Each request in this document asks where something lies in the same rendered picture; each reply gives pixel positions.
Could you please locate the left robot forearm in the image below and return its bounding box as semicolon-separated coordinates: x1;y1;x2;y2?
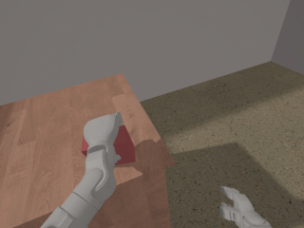
40;142;117;228

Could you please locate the table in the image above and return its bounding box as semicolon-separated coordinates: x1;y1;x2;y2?
0;73;176;228

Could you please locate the left robot hand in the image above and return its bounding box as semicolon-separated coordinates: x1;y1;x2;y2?
84;112;124;163

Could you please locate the right robot hand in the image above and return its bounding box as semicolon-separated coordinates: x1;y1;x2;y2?
219;186;255;228

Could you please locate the sponge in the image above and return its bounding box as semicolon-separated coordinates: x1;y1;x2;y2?
81;125;136;165

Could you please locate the right robot forearm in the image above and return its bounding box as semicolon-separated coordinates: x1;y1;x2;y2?
239;210;272;228

